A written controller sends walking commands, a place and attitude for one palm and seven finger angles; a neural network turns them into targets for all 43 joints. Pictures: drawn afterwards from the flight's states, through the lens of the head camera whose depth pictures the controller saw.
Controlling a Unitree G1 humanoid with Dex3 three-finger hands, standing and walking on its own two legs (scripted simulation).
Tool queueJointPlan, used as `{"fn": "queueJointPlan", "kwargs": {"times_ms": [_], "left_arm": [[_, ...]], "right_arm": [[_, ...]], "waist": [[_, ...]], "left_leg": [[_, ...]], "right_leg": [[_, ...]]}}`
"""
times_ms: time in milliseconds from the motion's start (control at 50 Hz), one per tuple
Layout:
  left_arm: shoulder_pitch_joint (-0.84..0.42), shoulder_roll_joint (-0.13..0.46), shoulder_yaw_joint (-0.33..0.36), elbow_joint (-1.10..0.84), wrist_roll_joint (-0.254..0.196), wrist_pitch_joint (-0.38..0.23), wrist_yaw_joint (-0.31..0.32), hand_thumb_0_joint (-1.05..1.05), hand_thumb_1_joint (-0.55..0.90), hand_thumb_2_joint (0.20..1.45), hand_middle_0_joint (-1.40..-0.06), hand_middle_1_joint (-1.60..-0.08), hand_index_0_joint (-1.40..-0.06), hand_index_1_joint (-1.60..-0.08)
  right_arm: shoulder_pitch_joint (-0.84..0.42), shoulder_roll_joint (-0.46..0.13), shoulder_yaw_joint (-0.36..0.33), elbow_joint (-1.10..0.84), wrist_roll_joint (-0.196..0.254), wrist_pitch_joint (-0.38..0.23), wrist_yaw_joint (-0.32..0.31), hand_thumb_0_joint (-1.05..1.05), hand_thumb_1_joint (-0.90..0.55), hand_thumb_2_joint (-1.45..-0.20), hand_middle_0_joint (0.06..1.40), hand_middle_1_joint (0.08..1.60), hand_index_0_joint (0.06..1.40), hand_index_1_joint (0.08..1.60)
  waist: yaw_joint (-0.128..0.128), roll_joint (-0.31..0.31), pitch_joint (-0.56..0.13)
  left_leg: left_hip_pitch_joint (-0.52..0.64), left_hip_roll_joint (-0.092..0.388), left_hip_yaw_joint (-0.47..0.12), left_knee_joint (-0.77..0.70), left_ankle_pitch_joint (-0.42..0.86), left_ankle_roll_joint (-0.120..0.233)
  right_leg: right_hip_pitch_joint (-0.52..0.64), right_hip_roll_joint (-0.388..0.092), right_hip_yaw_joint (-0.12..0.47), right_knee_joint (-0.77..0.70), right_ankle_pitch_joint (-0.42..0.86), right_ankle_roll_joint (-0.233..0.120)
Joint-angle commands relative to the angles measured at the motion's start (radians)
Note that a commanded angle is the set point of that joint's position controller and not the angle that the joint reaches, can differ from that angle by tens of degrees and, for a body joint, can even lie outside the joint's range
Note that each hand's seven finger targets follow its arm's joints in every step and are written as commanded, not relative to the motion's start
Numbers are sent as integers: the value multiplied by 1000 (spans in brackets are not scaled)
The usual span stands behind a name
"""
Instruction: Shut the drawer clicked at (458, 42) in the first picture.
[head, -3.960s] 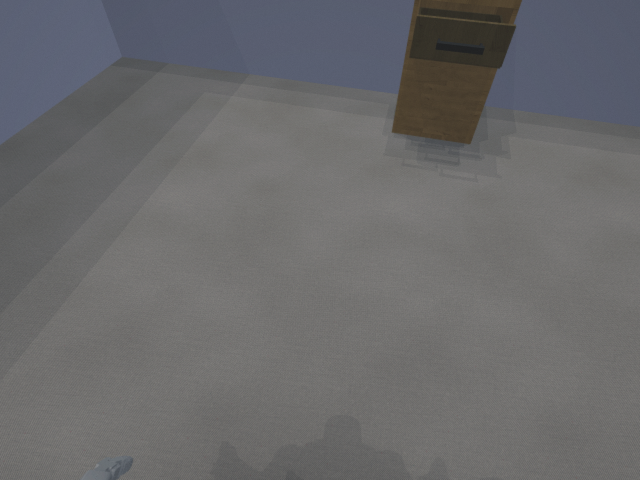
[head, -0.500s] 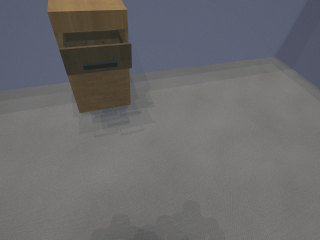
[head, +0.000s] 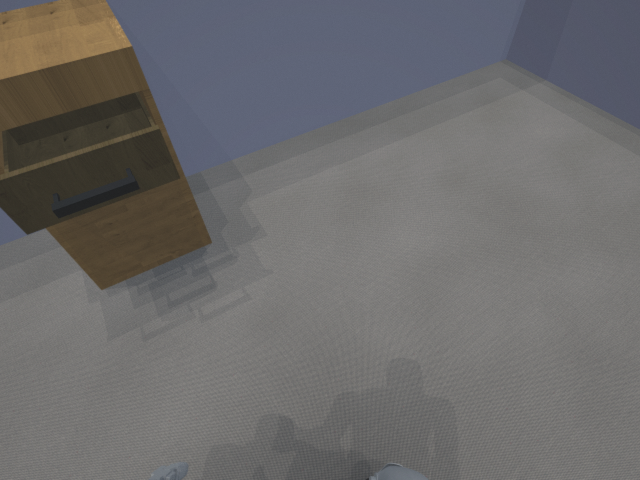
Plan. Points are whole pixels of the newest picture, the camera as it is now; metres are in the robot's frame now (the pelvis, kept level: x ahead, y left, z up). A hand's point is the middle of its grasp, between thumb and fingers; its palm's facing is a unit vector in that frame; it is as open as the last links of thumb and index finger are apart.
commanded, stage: walk to a spot facing it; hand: left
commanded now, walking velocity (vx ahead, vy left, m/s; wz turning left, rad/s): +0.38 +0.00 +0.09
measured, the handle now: (95, 190) +0.75 +0.56 -0.16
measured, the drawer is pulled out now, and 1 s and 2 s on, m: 0.19 0.19 0.19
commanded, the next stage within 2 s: turn to face it in 0.34 s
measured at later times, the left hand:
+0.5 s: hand out of the picture +0.09 +0.17 -0.17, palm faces +0.26 -0.96 -0.13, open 7.4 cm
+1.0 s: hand (174, 349) +0.33 +0.26 -0.13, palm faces +0.34 -0.90 -0.26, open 7.4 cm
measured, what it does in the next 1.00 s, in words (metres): walks ahead, turning left: left foot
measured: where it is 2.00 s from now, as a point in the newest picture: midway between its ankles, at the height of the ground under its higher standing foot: (301, 421)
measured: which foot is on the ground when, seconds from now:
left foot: up 0.00-0.48, down 0.50-1.00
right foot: down 0.00-0.52, up 0.54-1.00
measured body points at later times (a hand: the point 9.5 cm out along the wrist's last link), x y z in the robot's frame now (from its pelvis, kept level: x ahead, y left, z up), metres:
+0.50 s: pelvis +0.20 +0.04 +0.01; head +0.22 +0.06 +0.46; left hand +0.08 +0.22 -0.15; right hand +0.35 -0.17 -0.13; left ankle +0.28 +0.14 -0.72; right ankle +0.09 -0.09 -0.71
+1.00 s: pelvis +0.28 +0.03 +0.02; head +0.30 +0.02 +0.46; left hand +0.32 +0.30 -0.11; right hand +0.39 -0.18 -0.14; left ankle +0.28 +0.14 -0.72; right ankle +0.32 -0.07 -0.71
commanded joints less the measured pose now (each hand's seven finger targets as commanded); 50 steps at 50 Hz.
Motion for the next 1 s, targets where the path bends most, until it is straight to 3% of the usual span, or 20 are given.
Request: {"fn": "queueJointPlan", "kwargs": {"times_ms": [0,40,80,240,380,420,440,460,480,500,520,540,580,620,700,760,840,900,960,980], "left_arm": [[266,193,39,42,-16,-7,24,0,900,900,-200,-300,-200,-300],[170,109,10,21,-13,-17,28,0,900,900,-200,-300,-200,-300],[188,81,-1,34,-9,-27,29,0,900,900,-200,-300,-200,-300],[262,91,-13,68,-6,-43,33,0,900,900,-200,-300,-200,-300],[321,115,-18,102,-3,-30,41,0,900,900,-200,-300,-200,-300],[314,127,-16,103,-2,-23,42,0,900,900,-200,-300,-200,-300],[298,141,-13,96,-6,-20,43,0,900,900,-200,-300,-200,-300],[293,141,-8,77,-13,-17,40,0,900,900,-200,-300,-200,-300],[325,90,-14,44,-33,-12,30,0,900,900,-200,-300,-200,-300],[280,96,-20,12,-28,-10,32,0,900,900,-200,-300,-200,-300],[212,112,-12,-19,-27,-1,35,0,900,900,-200,-300,-200,-300],[175,73,-13,-20,-25,5,37,0,900,900,-200,-300,-200,-300],[202,68,1,1,-15,25,32,0,900,900,-200,-300,-200,-300],[257,62,7,12,-15,49,30,0,900,900,-200,-300,-200,-300],[224,74,18,-22,-6,80,37,0,900,900,-200,-300,-200,-300],[138,90,19,-66,-6,86,38,0,900,900,-200,-300,-200,-300],[46,90,11,-117,-9,84,42,0,900,900,-200,-300,-200,-300],[49,87,4,-129,-16,77,46,0,900,900,-200,-300,-200,-300],[124,100,5,-119,-22,61,52,0,900,900,-200,-300,-200,-300],[147,133,9,-113,-17,51,56,0,900,900,-200,-300,-200,-300]], "right_arm": [[-111,-97,-27,-138,10,-33,0,0,-900,-900,200,300,200,300],[-86,-73,-24,-114,-1,-13,-2,0,-900,-900,200,300,200,300],[-54,-59,-22,-104,-6,5,0,0,-900,-900,200,300,200,300],[-254,-76,-26,-200,-4,18,26,0,-900,-900,200,300,200,300],[-380,-86,-11,-251,-3,8,37,0,-900,-900,200,300,200,300],[-306,-101,-15,-236,-6,4,27,0,-900,-900,200,300,200,300],[-196,-131,-23,-210,-9,1,22,0,-900,-900,200,300,200,300],[-55,-200,-39,-183,-16,-3,14,0,-900,-900,200,300,200,300],[27,-318,-62,-176,-18,-9,0,0,-900,-900,200,300,200,300],[46,-355,-63,-162,6,-1,-11,0,-900,-900,200,300,200,300],[-7,-348,-61,-181,14,2,-15,0,-900,-900,200,300,200,300],[-77,-307,-56,-195,9,-9,-22,0,-900,-900,200,300,200,300],[-200,-231,-33,-230,10,-14,-23,0,-900,-900,200,300,200,300],[-255,-217,-29,-243,12,-11,-20,0,-900,-900,200,300,200,300],[-255,-220,-45,-262,5,9,-13,0,-900,-900,200,300,200,300],[-233,-231,-50,-265,0,22,-13,0,-900,-900,200,300,200,300],[-193,-243,-56,-262,-8,33,-15,0,-900,-900,200,300,200,300],[-194,-254,-60,-266,-9,41,-17,0,-900,-900,200,300,200,300],[-226,-246,-59,-277,2,44,-14,0,-900,-900,200,300,200,300],[-221,-220,-55,-279,10,42,-10,0,-900,-900,200,300,200,300]], "waist": [[121,-149,-120],[52,-76,-54],[29,-91,-47],[48,-83,30],[77,-91,64],[42,-89,28],[-10,-82,-35],[-66,5,-156],[-70,255,-267],[-70,224,-320],[-49,71,-227],[-28,59,-170],[36,57,-108],[74,76,-124],[69,77,-109],[45,87,-76],[16,86,-87],[20,112,-109],[67,77,-135],[74,-6,-151]], "left_leg": [[-530,5,-166,522,122,47],[-443,38,-181,435,232,38],[-430,31,-166,379,260,25],[-563,29,-147,102,359,6],[-442,-29,-70,-121,329,53],[-304,-73,-40,-176,292,76],[-175,-105,-35,-243,339,87],[73,-57,-114,-294,555,116],[308,214,-487,-346,890,242],[327,311,-614,-411,1041,329],[208,309,-580,-431,986,338],[127,270,-533,-451,961,308],[-51,164,-382,-483,859,228],[-151,96,-295,-508,759,193],[-182,78,-354,-573,455,204],[-166,80,-412,-581,371,219],[-86,87,-464,-536,465,232],[-79,86,-485,-484,598,229],[-159,41,-457,-387,634,174],[-231,-13,-412,-312,519,119]], "right_leg": [[427,-337,505,-419,-98,-115],[250,-269,295,-452,-15,-57],[223,-244,207,-466,59,-53],[329,-247,102,-501,134,-72],[420,-265,11,-417,390,-35],[420,-260,-26,-275,588,-24],[414,-230,-75,-106,656,5],[291,-179,-107,136,516,53],[2,-18,-114,458,-120,122],[-87,17,37,645,-439,112],[-118,-21,94,695,-396,105],[-170,-45,113,706,-327,117],[-90,-79,142,625,-217,132],[-4,-66,131,562,-150,140],[-38,-55,137,479,-101,154],[-69,-49,141,379,-118,159],[-47,-17,136,214,-191,153],[46,16,130,95,-217,138],[250,24,125,-178,-32,130],[363,-40,187,-308,61,116]]}}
